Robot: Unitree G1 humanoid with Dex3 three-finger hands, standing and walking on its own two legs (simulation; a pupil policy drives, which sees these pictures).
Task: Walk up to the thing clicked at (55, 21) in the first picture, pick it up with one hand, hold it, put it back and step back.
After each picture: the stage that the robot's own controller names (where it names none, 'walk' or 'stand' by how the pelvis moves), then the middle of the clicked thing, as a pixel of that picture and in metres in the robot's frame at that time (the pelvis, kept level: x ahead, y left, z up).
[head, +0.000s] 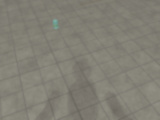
stand; (55, 24) +1.88 +0.44 -0.72
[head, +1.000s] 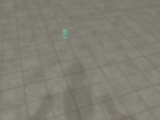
walk; (64, 34) +1.77 +0.25 -0.70
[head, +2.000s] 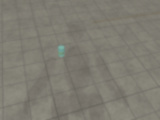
walk; (61, 51) +1.23 +0.19 -0.72
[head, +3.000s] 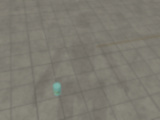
walk; (57, 89) +0.78 +0.20 -0.72
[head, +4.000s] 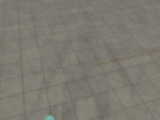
walk; out of the picture +0.51 +0.24 -0.71
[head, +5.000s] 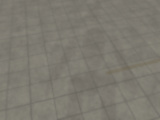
stand; out of the picture +0.40 +0.21 -0.71
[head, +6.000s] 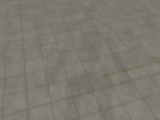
stand; out of the picture +0.37 +0.22 -0.73
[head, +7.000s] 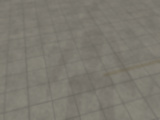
stand; out of the picture +0.39 +0.21 -0.73
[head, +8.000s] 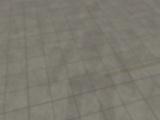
stand; out of the picture +0.37 +0.21 -0.73
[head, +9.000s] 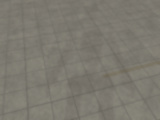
stand; out of the picture +0.37 +0.21 -0.73
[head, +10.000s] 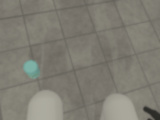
go down; (32, 69) +0.44 +0.25 -0.39
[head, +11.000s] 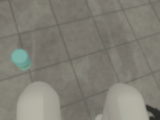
go down; (22, 60) +0.44 +0.27 -0.30
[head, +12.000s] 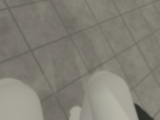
close in; out of the picture +0.41 +0.31 -0.23
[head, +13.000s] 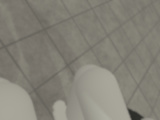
close; out of the picture +0.42 +0.32 -0.22
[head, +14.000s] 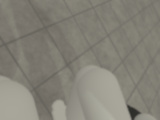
lift; out of the picture +0.40 +0.31 -0.22
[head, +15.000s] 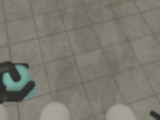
lift; (22, 83) +0.33 +0.22 -0.02
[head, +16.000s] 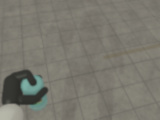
hold; (35, 93) +0.33 +0.18 -0.01
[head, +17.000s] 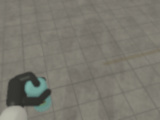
hold; (39, 95) +0.33 +0.17 -0.01
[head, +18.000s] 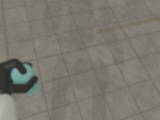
crouch; (26, 80) +0.38 +0.21 -0.06
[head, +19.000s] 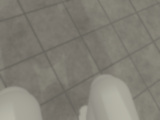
lower; out of the picture +0.46 +0.32 -0.13
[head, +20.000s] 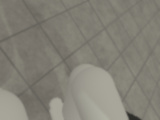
lower; out of the picture +0.42 +0.33 -0.22
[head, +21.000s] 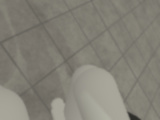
lower; out of the picture +0.42 +0.33 -0.22
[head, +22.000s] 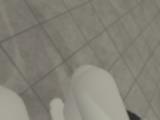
lower; out of the picture +0.42 +0.33 -0.23
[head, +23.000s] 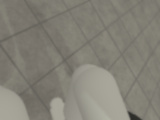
lower; out of the picture +0.42 +0.33 -0.22
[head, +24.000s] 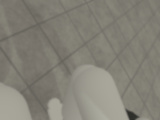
open; out of the picture +0.41 +0.32 -0.23
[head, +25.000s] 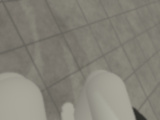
stand; out of the picture +0.42 +0.30 -0.24
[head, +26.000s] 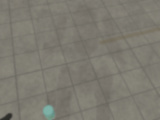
stand; (49, 112) +0.41 +0.21 -0.59
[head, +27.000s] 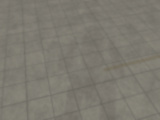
stand; out of the picture +0.41 +0.20 -0.67
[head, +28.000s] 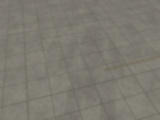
stand; out of the picture +0.41 +0.20 -0.67
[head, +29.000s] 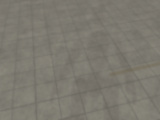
stand; out of the picture +0.42 +0.19 -0.72
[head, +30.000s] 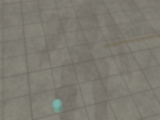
walk; (57, 106) +0.48 +0.16 -0.70
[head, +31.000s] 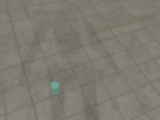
walk; (55, 88) +0.63 +0.21 -0.70
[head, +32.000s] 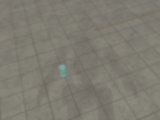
walk; (62, 70) +0.94 +0.30 -0.70
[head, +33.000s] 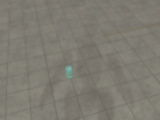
stand; (69, 72) +0.99 +0.20 -0.72
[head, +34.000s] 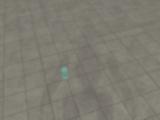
stand; (64, 73) +1.02 +0.23 -0.73
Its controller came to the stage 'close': yes
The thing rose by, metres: 0.71
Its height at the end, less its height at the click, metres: +0.00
